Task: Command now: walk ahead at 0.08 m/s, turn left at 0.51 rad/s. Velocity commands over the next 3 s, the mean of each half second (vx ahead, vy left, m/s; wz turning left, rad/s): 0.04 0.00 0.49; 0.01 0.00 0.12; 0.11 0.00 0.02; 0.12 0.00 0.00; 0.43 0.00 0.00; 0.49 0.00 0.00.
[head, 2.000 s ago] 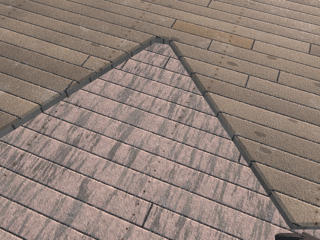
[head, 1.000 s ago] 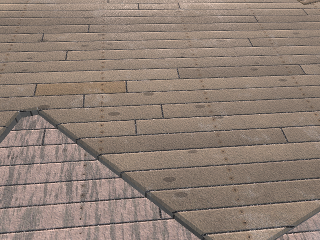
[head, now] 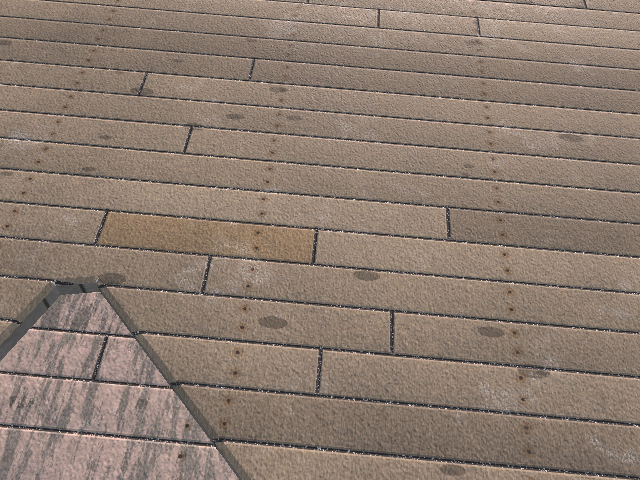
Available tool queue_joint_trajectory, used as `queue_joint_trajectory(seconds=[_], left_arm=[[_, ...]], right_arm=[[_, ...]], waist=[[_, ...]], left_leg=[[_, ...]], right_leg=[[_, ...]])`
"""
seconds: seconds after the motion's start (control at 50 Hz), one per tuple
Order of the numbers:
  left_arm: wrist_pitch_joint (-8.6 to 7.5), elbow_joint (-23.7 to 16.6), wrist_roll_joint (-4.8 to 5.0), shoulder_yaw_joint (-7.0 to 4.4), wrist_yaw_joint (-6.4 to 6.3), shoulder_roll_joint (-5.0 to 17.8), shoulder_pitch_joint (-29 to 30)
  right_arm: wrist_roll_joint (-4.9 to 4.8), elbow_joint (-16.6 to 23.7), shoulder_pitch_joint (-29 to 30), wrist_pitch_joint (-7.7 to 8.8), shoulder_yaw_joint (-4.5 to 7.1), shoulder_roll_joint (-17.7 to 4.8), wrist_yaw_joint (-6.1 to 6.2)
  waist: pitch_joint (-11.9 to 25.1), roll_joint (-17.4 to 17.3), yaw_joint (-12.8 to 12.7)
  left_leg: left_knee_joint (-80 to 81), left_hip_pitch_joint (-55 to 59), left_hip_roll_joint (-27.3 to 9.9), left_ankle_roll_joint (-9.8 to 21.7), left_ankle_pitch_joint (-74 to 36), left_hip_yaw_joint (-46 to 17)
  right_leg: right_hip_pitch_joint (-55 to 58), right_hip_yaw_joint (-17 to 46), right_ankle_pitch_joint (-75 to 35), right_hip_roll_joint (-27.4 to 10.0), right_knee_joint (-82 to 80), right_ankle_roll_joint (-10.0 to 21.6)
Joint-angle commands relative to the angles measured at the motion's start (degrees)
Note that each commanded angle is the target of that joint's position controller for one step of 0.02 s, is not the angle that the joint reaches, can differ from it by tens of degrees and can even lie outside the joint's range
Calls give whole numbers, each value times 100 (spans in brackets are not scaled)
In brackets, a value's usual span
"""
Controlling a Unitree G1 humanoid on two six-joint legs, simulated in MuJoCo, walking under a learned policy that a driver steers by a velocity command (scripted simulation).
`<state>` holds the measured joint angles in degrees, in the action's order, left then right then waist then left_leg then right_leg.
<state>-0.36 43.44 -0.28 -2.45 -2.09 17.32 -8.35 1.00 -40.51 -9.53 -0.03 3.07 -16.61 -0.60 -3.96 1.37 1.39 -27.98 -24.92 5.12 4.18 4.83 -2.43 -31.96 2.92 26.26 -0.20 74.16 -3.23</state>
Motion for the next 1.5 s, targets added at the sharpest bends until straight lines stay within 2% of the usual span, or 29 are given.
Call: queue_joint_trajectory(seconds=[0.02, 0.1, 0.28, 0.3, 0.32, 0.34, 0.36, 0.4, 0.48, 0.54, 0.6, 0.62, 0.64, 0.66, 0.68, 0.7, 0.76, 0.86, 0.9, 0.96, 1.06, 1.16, 1.24, 1.28, 1.3, 1.34, 1.4, 1.46, 1.5], left_arm=[[21, -275, -31, -189, -101, 518, -699], [47, -538, -58, -69, -215, 168, -266], [-128, -473, 44, -267, -48, 431, -828], [-91, -397, -149, -455, -32, 1073, -910], [-100, -619, -355, -501, -64, 1060, -659], [-170, -892, -394, -380, -131, 648, -393], [-168, -947, -246, -360, -160, 538, -108], [-108, -892, 54, -359, -175, 502, 60], [57, -757, 82, -377, -197, 526, -239], [120, -689, 131, -432, -213, 683, -320], [83, -581, 145, -311, -182, 454, -374], [43, -488, -19, -214, -116, 180, -538], [21, -542, -229, -64, -10, -258, -559], [-7, -445, -225, -50, 79, -267, -913], [-3, -584, 34, -130, 19, 209, -860], [36, -578, 101, -228, -77, 491, -422], [216, -431, -1, -236, -269, 323, -215], [-12, -122, -52, -103, -124, 39, -577], [-15, 103, -99, -193, -87, 285, -380], [-29, 306, -77, -119, -93, -121, -410], [-223, 203, 140, -209, -136, 91, 79], [-440, 513, 53, -139, 60, -219, -342], [-331, 715, -8, -222, 48, 49, -669], [-285, 671, -19, -202, -15, 179, -670], [-296, 705, -49, -166, -17, 179, -589], [-382, 700, -73, -188, 24, 334, -314], [-287, 767, 101, -226, -31, 347, 180], [-184, 1005, 133, -106, -29, -84, 95], [-247, 1169, -8, 65, 73, -624, -154]], right_arm=[[8, 527, 120, 19, 216, -814, 127], [-63, 588, -122, -144, 283, -939, 258], [-207, 818, -157, -322, 323, -759, 232], [-261, 1045, -186, -293, 327, -624, 227], [-199, 1087, -123, -184, 335, -630, 150], [-152, 929, -108, -153, 438, -858, 68], [-203, 769, -286, -206, 457, -848, 63], [-156, 649, -372, -316, 383, -665, 156], [-211, 893, 189, -297, 140, -135, 70], [-284, 912, 255, -264, 121, -172, -95], [-252, 526, -304, -279, 186, -96, -131], [-221, 459, -551, -268, 191, -96, -93], [-136, 573, -607, -225, 210, -426, -42], [-19, 729, -305, -175, 153, -580, -20], [137, 604, -261, -110, 212, -680, -87], [96, 584, 14, -76, 203, -590, -114], [40, 465, 460, -51, 37, -309, 12], [-23, 72, 148, -1, -38, -26, 103], [-70, 5, -229, -38, 12, -84, 83], [-72, -190, -285, -120, 31, -51, 92], [-140, -423, -910, -153, 215, -557, 168], [-172, -400, -446, -110, 137, -326, 221], [-90, -535, -972, -77, 148, -241, 262], [-89, -506, -751, -78, 137, -70, 302], [-118, -488, -589, -139, 124, 69, 310], [-171, -531, -511, -233, 150, 11, 293], [-186, -874, -735, -244, 130, 158, 225], [-144, -1253, -1147, -276, 141, 239, 140], [26, -1183, -1063, -250, 70, 88, 200]], waist=[[977, -695, -285], [1256, -783, -118], [1085, -1095, -356], [954, 705, -127], [1050, 1996, -262], [1092, 1232, -325], [922, 662, -106], [623, 376, -66], [731, 730, -337], [911, 1089, -454], [748, 599, -260], [898, 280, -234], [980, -854, -273], [1066, -1391, -521], [1431, -1494, -350], [798, -1231, -244], [234, -1064, -291], [682, -885, -387], [508, 204, -109], [630, -241, -233], [-170, -1323, 163], [149, -958, -331], [801, 333, -402], [819, 539, -479], [548, 812, -424], [221, 667, -347], [335, 466, -142], [645, 229, -65], [849, -772, -271]], left_leg=[[1083, 610, -1414, 1112, -792, -1833], [955, 1279, -1479, 890, -471, -2129], [635, 572, -980, 265, 205, -2281], [-266, -598, -110, -144, 1534, -1308], [-2374, -1214, 312, -552, 3113, -568], [-3859, -1160, 161, -655, 3172, -1009], [-4308, -1108, 132, -640, 2859, -908], [-4621, -1175, -51, -732, 2211, -701], [-2526, -624, -216, -870, 1684, -95], [-760, 373, -456, -797, 1280, -60], [1164, 1854, -255, -504, -496, 392], [1059, 2523, -417, -407, -688, 219], [661, 3095, -1470, -115, -2626, -949], [-50, 2920, -2226, 301, -5138, -1232], [569, 2102, -2595, 1110, -3013, -1730], [883, 1708, -2234, 1051, -1445, -1739], [1149, 933, -1909, 740, 372, -1633], [790, 1131, -1461, 429, -598, -1047], [893, 1231, -985, -101, 433, -592], [857, 1595, -1014, -167, 227, -615], [1978, 1913, -2066, 814, 3834, -2423], [1446, 1177, -1497, 454, 1509, -1198], [-263, 929, -511, -506, -1019, 105], [-936, 825, -377, -719, 9, 51], [-1327, 616, -321, -770, 2198, -31], [-1514, 354, -598, -821, 3073, -333], [30, 1216, -576, -873, 1248, 34], [1058, 2845, -460, -628, -1012, 329], [297, 3054, -1475, 46, -3550, -424]], right_leg=[[-53, 129, -235, -51, -115, -122], [-505, 114, 94, -49, -1002, -182], [1477, 30, -1075, 44, -3997, 386], [1900, 1536, -1697, -1063, -4507, 1142], [1889, 3222, -2451, -2461, -5082, 2161], [1579, 3232, -2865, -2418, -5056, 2294], [1453, 2474, -2924, -2135, -4925, 1939], [1553, 1581, -3098, -1718, -4762, 1552], [2056, 517, -3147, -1220, -4653, 1360], [2014, 553, -2691, -1340, -4442, 1383], [1146, 337, -2009, -1121, -3794, 1114], [683, 75, -1386, -902, -3148, 811], [-315, -324, 641, -503, -1665, 266], [-692, -172, 1736, -529, -659, -12], [-262, -105, 1344, -599, -778, -121], [-404, -122, 1076, -679, -652, -174], [-277, 138, 371, -697, -840, -159], [1392, -231, -997, -486, -3663, -58], [1264, -40, -1516, -436, -3545, 114], [1228, -191, -1067, -327, -3453, 66], [-605, -517, 506, -199, -2041, 337], [1230, -834, -701, 9, -3780, 641], [2289, 295, -2665, -560, -3586, 984], [2209, 1208, -3151, -1280, -4332, 1469], [2041, 1549, -3707, -1647, -4610, 1699], [1901, 1416, -4091, -1707, -4536, 1677], [1725, 574, -4303, -1160, -4132, 1363], [1170, 13, -2903, -681, -3560, 899], [843, -244, 4, -318, -2744, 366]])
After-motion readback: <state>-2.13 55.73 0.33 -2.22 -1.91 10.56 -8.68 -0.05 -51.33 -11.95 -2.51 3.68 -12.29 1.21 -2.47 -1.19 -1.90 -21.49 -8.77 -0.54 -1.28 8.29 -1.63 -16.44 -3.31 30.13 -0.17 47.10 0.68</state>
